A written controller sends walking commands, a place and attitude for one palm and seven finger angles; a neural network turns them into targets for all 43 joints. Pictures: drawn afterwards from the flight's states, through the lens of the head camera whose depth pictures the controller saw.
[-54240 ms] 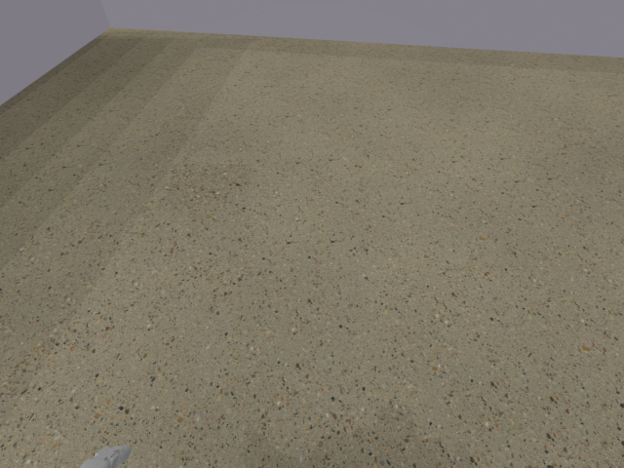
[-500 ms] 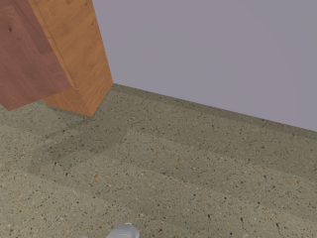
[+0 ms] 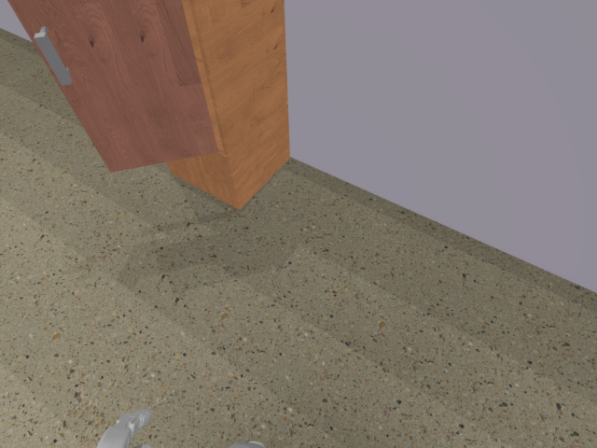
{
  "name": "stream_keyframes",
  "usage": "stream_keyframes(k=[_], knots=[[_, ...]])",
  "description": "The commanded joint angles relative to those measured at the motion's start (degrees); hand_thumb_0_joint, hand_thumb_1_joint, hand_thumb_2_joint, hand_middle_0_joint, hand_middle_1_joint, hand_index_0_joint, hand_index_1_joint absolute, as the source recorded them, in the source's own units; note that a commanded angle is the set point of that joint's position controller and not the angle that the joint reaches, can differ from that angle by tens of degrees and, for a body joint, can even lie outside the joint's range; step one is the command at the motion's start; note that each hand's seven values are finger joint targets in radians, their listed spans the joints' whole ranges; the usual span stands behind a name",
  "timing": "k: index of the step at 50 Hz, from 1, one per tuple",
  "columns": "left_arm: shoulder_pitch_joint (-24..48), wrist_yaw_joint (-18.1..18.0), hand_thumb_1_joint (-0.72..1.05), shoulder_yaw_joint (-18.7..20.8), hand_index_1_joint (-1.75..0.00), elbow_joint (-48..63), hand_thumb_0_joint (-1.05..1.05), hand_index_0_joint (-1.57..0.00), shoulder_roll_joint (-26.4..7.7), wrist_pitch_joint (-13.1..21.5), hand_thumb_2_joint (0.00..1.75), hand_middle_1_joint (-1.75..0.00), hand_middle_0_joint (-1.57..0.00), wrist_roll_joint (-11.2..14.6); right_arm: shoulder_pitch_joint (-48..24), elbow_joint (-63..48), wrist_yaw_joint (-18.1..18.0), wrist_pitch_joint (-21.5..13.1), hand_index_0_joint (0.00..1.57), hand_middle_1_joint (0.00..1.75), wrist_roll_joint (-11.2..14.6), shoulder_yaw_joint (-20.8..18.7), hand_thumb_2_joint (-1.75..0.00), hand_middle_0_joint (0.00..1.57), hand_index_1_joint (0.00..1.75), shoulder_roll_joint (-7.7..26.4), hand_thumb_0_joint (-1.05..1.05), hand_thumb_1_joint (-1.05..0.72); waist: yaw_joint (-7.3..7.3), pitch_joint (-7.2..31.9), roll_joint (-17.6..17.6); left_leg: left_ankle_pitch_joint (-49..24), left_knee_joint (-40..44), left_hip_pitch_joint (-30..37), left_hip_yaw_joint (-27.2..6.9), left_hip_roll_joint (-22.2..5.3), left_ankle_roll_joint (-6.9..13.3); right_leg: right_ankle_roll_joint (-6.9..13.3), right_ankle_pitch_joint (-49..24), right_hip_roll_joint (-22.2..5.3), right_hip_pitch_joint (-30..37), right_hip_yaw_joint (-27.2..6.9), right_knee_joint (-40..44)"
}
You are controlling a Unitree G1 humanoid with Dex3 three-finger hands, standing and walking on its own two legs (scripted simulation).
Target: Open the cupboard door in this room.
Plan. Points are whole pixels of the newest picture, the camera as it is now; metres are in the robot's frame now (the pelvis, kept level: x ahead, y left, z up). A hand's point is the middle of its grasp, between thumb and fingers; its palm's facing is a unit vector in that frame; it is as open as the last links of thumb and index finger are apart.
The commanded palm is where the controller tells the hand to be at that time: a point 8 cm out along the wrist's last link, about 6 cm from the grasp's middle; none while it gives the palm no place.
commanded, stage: turn to face it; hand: left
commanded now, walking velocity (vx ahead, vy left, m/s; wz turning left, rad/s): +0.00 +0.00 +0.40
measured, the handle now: (55, 55) +0.94 +0.66 +0.01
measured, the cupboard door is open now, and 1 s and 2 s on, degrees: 49 49 49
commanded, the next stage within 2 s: take the last steps up to it in 0.26 s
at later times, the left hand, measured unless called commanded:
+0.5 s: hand out of the picture -0.02 +0.22 -0.17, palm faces +0.27 -0.94 -0.20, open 7.4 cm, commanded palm none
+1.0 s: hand out of the picture +0.05 +0.19 -0.15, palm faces +0.36 -0.92 -0.17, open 7.4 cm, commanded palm none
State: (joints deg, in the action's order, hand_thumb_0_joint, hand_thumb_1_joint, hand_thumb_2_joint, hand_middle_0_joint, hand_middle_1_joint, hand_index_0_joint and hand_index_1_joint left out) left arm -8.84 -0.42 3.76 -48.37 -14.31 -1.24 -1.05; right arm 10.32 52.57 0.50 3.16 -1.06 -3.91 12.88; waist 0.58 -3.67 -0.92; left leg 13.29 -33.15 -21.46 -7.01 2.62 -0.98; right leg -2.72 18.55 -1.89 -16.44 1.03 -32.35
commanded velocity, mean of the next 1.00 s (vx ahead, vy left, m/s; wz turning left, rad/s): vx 0.20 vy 0.08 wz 0.19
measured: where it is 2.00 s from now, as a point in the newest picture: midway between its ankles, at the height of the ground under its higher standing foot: (245, 364)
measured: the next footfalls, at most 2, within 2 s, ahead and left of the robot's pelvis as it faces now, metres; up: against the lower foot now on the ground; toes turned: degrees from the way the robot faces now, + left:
left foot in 0.36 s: +0.02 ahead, +0.12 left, +0.00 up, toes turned +13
right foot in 0.76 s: +0.13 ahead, -0.09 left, +0.00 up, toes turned +9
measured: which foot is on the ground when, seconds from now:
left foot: down 0.00-0.00, up 0.02-0.34, down 0.36-0.76, up 0.78-1.00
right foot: down 0.00-0.38, up 0.40-0.74, down 0.76-1.00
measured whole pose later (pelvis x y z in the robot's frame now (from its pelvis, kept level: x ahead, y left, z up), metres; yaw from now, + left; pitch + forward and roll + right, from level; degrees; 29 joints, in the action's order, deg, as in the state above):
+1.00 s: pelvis +0.11 +0.04 +0.02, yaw +18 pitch +0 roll +1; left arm -20.5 0.1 1.9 -60.3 -7.0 3.9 -1.4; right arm 14.4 60.0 1.8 1.1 -1.4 -3.9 12.4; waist -0.3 -2.3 -0.2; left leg 12.1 -53.8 -30.8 2.1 -4.2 -2.2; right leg -1.4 15.6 -5.0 -3.8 8.0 -19.5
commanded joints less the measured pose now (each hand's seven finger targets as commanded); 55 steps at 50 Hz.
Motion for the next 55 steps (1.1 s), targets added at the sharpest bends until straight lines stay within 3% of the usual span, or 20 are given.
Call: stream_keyframes(k=[1, 5, 12, 15, 17, 18, 19, 23, 26, 32, 35, 36, 37, 38, 39, 40, 42, 45, 49, 55], knots=[[-7.09, -1.46, 0.90, 2.22, -0.30, 2.18, 0.00, -0.20, -12.52, 1.51, 0.90, -0.30, -0.20, -0.55, -4.31, -6.99, 0.09, -1.44, 0.20, 0.30, 0.06, -2.19, -0.90, 0.20, 0.30, 7.47, 0.00, -0.90, -3.36, 5.09, 13.83, 20.47, -29.62, -12.88, 2.01, -0.48, -0.47, 12.54, -10.56, -25.63, 8.05, -21.60, 17.82], [-1.52, -1.44, 0.90, 0.71, -0.30, 2.64, 0.00, -0.20, -6.34, 1.98, 0.90, -0.30, -0.20, -0.05, -1.82, -3.48, 0.72, -0.20, 0.20, 0.30, 0.09, -1.77, -0.90, 0.20, 0.30, 5.43, 0.00, -0.90, 0.38, 3.32, 13.79, 10.83, -34.65, -11.95, 5.01, -3.20, -2.29, 9.49, -28.05, -15.07, 8.72, -4.57, 12.57], [-9.63, -1.41, 0.90, 1.65, -0.30, -1.38, 0.00, -0.20, -8.93, 2.12, 0.90, -0.30, -0.20, -0.70, -6.68, -3.20, 0.58, -1.03, 0.20, 0.30, 0.66, -0.11, -0.90, 0.20, 0.30, 2.52, 0.00, -0.90, -3.67, 5.00, 12.57, 13.40, -12.36, -4.52, 10.73, -2.14, -2.18, 10.10, -39.25, -16.49, 15.62, -2.14, 8.42], [-9.17, -1.29, 0.90, 1.91, -0.30, -2.70, 0.00, -0.20, -9.03, 1.97, 0.90, -0.30, -0.20, -0.46, -3.88, -1.63, 0.13, -1.76, 0.20, 0.30, 0.68, 0.25, -0.90, 0.20, 0.30, 2.38, 0.00, -0.90, -2.18, 6.09, 12.41, 7.20, -0.84, 3.09, 11.89, -1.36, -1.39, 8.18, -38.50, -15.70, 13.78, -0.45, 4.75], [-7.41, -1.01, 0.90, 1.60, -0.30, -2.61, 0.00, -0.20, -7.42, 1.60, 0.90, -0.30, -0.20, 0.51, 0.87, 0.05, -0.16, -2.70, 0.20, 0.30, 0.37, -0.33, -0.90, 0.20, 0.30, 5.74, 0.00, -0.90, 0.79, 8.05, 6.06, -8.38, 10.65, 16.66, 8.63, -4.84, 0.44, 3.53, -28.25, -12.79, 5.10, 3.38, -3.31], [-8.27, -0.80, 0.90, 0.76, -0.30, -1.59, 0.00, -0.20, -3.64, 1.24, 0.90, -0.30, -0.20, 0.79, 2.46, 0.29, -0.44, -3.17, 0.20, 0.30, -0.12, -1.36, -0.90, 0.20, 0.30, 10.44, 0.00, -0.90, 1.22, 10.08, -9.19, -23.98, 11.02, 24.39, -6.77, -17.44, 5.39, -0.02, -4.76, -6.24, -6.59, 6.46, -12.11], [-5.32, -0.95, 0.90, -0.25, -0.30, -0.43, 0.00, -0.20, -1.57, 0.70, 0.90, -0.30, -0.20, 0.86, 5.15, 0.72, -1.12, -2.48, 0.20, 0.30, -0.35, -1.86, -0.90, 0.20, 0.30, 13.37, 0.00, -0.90, 2.81, 9.38, -15.42, -35.80, 12.26, 21.40, -13.23, -24.61, 12.72, -0.99, 18.51, -4.00, -9.83, 3.76, -19.56], [-1.63, 0.54, 0.90, 0.73, -0.30, -1.90, 0.00, -0.20, -3.44, 0.06, 0.90, -0.30, -0.20, -0.49, 2.21, 0.13, -2.06, -3.14, 0.20, 0.30, -0.64, -0.32, -0.90, 0.20, 0.30, 9.45, 0.00, -0.90, 1.10, 2.74, -12.07, -2.43, 17.55, 13.47, -9.49, -18.16, 12.16, 0.93, 9.72, -3.94, -15.78, -0.19, -31.55], [-2.59, 1.45, 0.90, 0.63, -0.30, -3.29, 0.00, -0.20, -1.95, 0.91, 0.90, -0.30, -0.20, -0.47, 4.38, 0.81, -2.01, -4.48, 0.20, 0.30, -0.39, 0.03, -0.90, 0.20, 0.30, 8.38, 0.00, -0.90, 0.27, 3.24, -5.99, -2.85, 18.68, 15.70, -7.02, -15.56, 11.67, 0.81, 5.25, -3.34, -15.87, 1.23, -29.00], [0.39, 1.83, 0.90, 0.01, -0.30, -1.90, 0.00, -0.20, -0.65, 1.76, 0.90, -0.30, -0.20, -0.38, 6.69, 2.31, -1.56, -4.84, 0.20, 0.30, -0.49, -0.27, -0.90, 0.20, 0.30, 7.65, 0.00, -0.90, 0.62, 1.48, -7.24, 3.86, 19.59, 11.94, -5.99, -14.38, 12.34, 0.67, 5.28, -2.25, -8.32, 3.91, -11.43], [-6.00, 1.96, 0.90, 0.48, -0.30, -4.18, 0.00, -0.20, -0.87, 2.39, 0.90, -0.30, -0.20, -0.43, 4.91, 2.58, -1.36, -4.59, 0.20, 0.30, -0.31, -0.28, -0.90, 0.20, 0.30, 7.63, 0.00, -0.90, -2.73, 2.13, -4.75, 9.70, 14.93, 4.13, -3.86, -11.39, 10.06, 0.76, 0.15, 0.26, 6.26, 5.90, 0.13], [-10.49, 1.72, 0.90, 1.03, -0.30, -5.67, 0.00, -0.20, -2.24, 2.83, 0.90, -0.30, -0.20, -0.55, 3.98, 2.46, -1.21, -4.69, 0.20, 0.30, 0.03, -0.16, -0.90, 0.20, 0.30, 6.64, 0.00, -0.90, -5.10, 2.83, -0.61, 11.96, 8.70, -1.42, -1.39, -8.16, 7.92, 1.17, -1.38, -0.72, 14.91, 4.22, 5.70], [-15.78, 1.08, 0.90, 1.85, -0.30, -7.21, 0.00, -0.20, -6.24, 3.45, 0.90, -0.30, -0.20, -1.09, 3.86, 1.70, -0.85, -4.97, 0.20, 0.30, 0.70, 0.34, -0.90, 0.20, 0.30, 3.59, 0.00, -0.90, -7.46, 4.15, 9.66, 16.12, -3.78, -11.52, 4.97, -2.33, 4.77, 3.70, 8.19, -10.69, 24.32, -8.00, 12.68], [-20.02, 0.44, 0.90, 3.02, -0.30, -7.89, 0.00, -0.20, -11.51, 3.56, 0.90, -0.30, -0.20, -1.08, 1.52, -0.83, -0.33, -4.83, 0.20, 0.30, 0.51, 0.59, -0.90, 0.20, 0.30, 2.10, 0.00, -0.90, -9.40, 2.75, 22.51, 22.69, -19.17, -20.78, 8.69, 1.02, 2.34, 9.83, 16.30, -25.98, 26.02, -29.28, 22.76], [-19.31, -0.04, 0.90, 2.57, -0.30, -7.65, 0.00, -0.20, -10.67, 3.51, 0.90, -0.30, -0.20, -0.42, -1.39, -1.30, 0.02, -4.49, 0.20, 0.30, -0.51, -0.18, -0.90, 0.20, 0.30, 5.67, 0.00, -0.90, -8.53, -1.54, 13.21, 19.29, -28.14, -21.86, 3.96, -2.91, 2.04, 12.99, 21.96, -28.49, 17.79, -32.78, 26.57], [-14.60, -0.21, 0.90, 2.03, -0.30, -6.52, 0.00, -0.20, -8.70, 3.88, 0.90, -0.30, -0.20, -0.25, -0.15, -0.44, 0.38, -4.48, 0.20, 0.30, -0.69, -0.48, -0.90, 0.20, 0.30, 5.21, 0.00, -0.90, -5.41, -3.84, 9.27, 11.82, -30.29, -21.40, 2.94, -5.27, 1.82, 12.80, 22.50, -25.76, 13.29, -28.44, 26.47], [-10.20, -0.17, 0.90, 0.47, -0.30, -6.51, 0.00, -0.20, -3.98, 4.70, 0.90, -0.30, -0.20, -0.21, 1.23, 1.64, 0.88, -3.60, 0.20, 0.30, -0.80, -0.44, -0.90, 0.20, 0.30, 3.35, 0.00, -0.90, -2.20, -6.32, 13.01, 3.31, -31.78, -17.81, 3.63, -7.06, 0.60, 8.89, 10.72, -19.99, 5.94, -16.54, 25.89], [-11.82, -0.12, 0.90, 0.03, -0.30, -7.78, 0.00, -0.20, -2.00, 5.88, 0.90, -0.30, -0.20, 0.01, 3.25, 3.36, 1.43, -3.38, 0.20, 0.30, -0.51, 0.17, -0.90, 0.20, 0.30, 1.23, 0.00, -0.90, -1.30, -3.32, 11.05, -1.94, -27.04, -14.96, 7.39, -7.43, -1.07, 7.44, -10.02, -16.01, 8.82, -3.65, 23.92], [-16.39, -0.27, 0.90, 0.26, -0.30, -11.03, 0.00, -0.20, -3.38, 6.43, 0.90, -0.30, -0.20, -0.27, -0.23, 2.57, 1.95, -3.84, 0.20, 0.30, -0.04, 0.58, -0.90, 0.20, 0.30, -0.66, 0.00, -0.90, -2.90, -0.51, 8.22, -2.36, -15.99, -13.81, 11.18, -6.89, -1.66, 8.08, -24.81, -15.86, 15.12, 1.40, 20.52], [-15.49, -0.38, 0.90, 0.81, -0.30, -13.00, 0.00, -0.20, -4.56, 5.34, 0.90, -0.30, -0.20, -0.63, -1.57, 1.62, 2.07, -5.35, 0.20, 0.30, 0.03, 0.88, -0.90, 0.20, 0.30, -0.57, 0.00, -0.90, -2.11, -1.18, 12.19, -1.30, -0.27, -0.82, 14.39, -4.22, 0.73, 7.02, -22.61, -16.27, 11.29, 3.37, 14.79]])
